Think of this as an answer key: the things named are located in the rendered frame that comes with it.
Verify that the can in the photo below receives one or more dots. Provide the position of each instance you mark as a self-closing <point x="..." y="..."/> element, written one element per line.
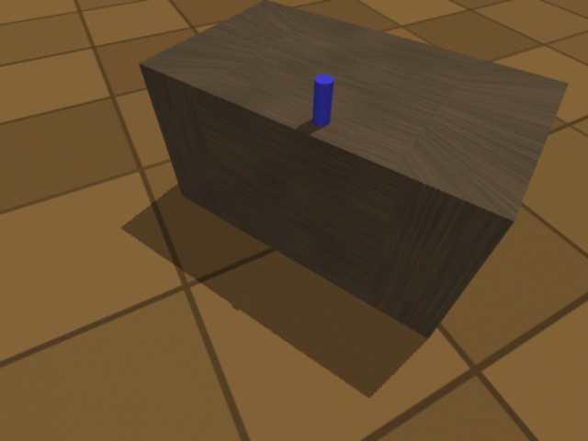
<point x="322" y="101"/>

